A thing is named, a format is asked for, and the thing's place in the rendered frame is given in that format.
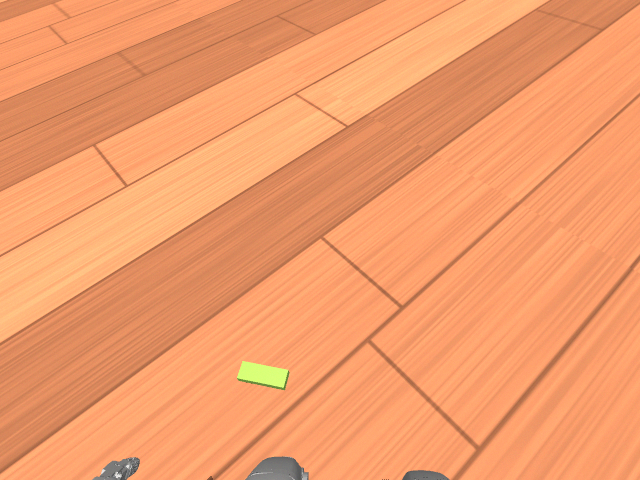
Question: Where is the small box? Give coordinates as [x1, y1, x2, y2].
[237, 361, 290, 390]

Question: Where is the left robot hand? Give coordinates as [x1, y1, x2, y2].
[92, 457, 140, 480]

